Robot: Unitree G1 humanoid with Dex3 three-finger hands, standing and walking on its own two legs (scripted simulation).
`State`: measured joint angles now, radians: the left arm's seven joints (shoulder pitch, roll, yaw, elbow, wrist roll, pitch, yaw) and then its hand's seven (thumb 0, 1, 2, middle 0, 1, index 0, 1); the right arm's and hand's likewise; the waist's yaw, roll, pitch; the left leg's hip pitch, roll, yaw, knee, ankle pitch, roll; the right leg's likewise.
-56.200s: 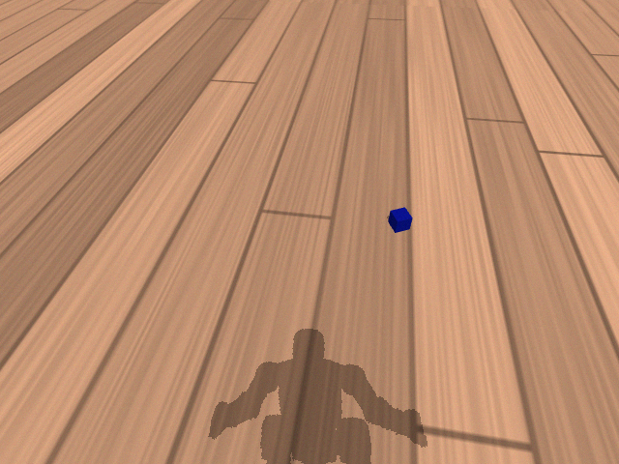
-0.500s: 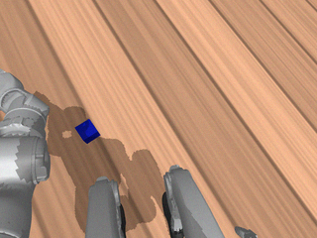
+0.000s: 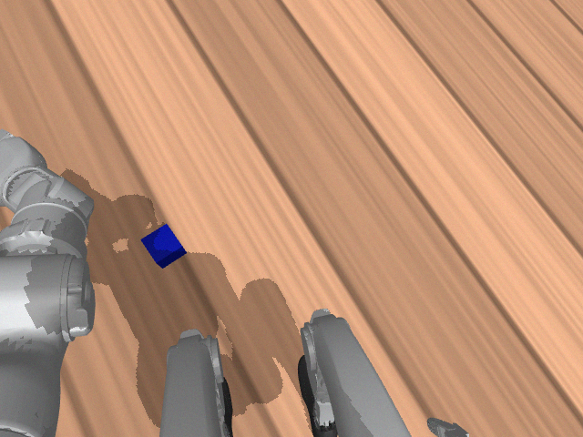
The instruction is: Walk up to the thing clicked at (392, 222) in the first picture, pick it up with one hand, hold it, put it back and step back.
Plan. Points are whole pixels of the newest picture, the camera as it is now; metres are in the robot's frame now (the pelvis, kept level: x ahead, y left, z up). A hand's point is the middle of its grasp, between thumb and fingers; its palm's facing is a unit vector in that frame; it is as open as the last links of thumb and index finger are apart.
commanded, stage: go down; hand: left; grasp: from above
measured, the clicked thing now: (164, 246) +0.51 +0.23 -0.52
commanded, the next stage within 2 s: approach in 0.22 s
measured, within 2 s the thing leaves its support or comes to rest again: neither
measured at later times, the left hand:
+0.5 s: hand (47, 195) +0.48 +0.30 -0.09, palm faces -0.33 -0.28 -0.90, open 13.3 cm
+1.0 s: hand (137, 241) +0.48 +0.25 -0.34, palm faces -0.29 -0.32 -0.90, open 12.2 cm
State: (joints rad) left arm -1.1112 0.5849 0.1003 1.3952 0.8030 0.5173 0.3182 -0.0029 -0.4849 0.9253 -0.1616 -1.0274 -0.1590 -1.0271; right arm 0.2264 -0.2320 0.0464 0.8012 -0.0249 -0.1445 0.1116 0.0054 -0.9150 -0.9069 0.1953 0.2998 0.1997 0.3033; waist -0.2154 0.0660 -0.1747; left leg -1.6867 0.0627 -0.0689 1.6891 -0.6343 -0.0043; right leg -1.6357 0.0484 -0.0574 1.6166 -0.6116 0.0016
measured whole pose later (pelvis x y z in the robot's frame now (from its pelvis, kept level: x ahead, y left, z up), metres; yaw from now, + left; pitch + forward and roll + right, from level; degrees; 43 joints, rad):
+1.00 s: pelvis -0.04 +0.00 -0.17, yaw -2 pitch +39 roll -6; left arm -1.29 0.68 0.23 1.66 0.88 0.38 0.55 0.00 -0.27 0.72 -0.42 -0.81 -0.41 -0.82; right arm 0.18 -0.23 0.09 0.82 -0.14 -0.20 0.21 0.00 -0.93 -0.91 0.19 0.30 0.20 0.30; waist -0.34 0.02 -0.02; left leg -2.25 0.05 -0.08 2.24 -0.67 0.01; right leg -2.20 0.04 -0.06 2.17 -0.66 0.02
